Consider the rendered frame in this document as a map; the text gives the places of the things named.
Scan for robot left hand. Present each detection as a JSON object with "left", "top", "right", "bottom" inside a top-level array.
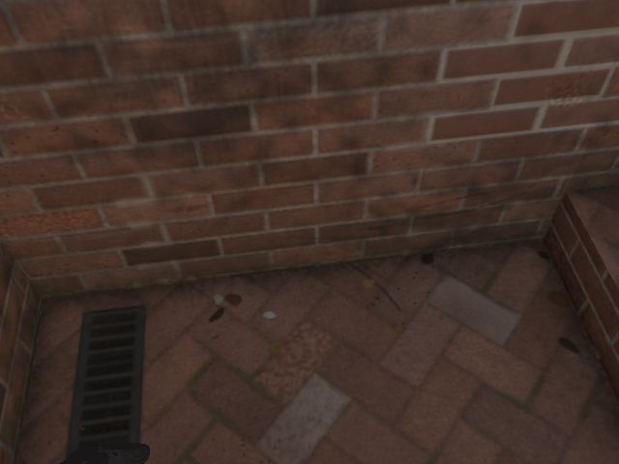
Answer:
[{"left": 59, "top": 441, "right": 150, "bottom": 464}]

